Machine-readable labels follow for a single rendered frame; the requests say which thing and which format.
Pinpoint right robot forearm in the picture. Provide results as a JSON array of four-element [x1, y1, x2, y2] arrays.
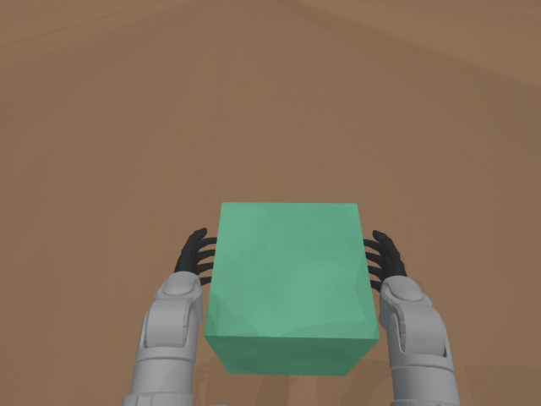
[[379, 276, 461, 406]]

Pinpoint robot right hand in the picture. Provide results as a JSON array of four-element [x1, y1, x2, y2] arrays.
[[363, 230, 407, 293]]

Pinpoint left robot forearm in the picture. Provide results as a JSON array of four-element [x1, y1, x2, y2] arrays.
[[122, 272, 203, 406]]

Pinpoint robot left hand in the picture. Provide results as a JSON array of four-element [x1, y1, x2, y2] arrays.
[[174, 228, 217, 286]]

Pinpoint carton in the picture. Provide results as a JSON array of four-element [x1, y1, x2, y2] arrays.
[[204, 202, 380, 376]]

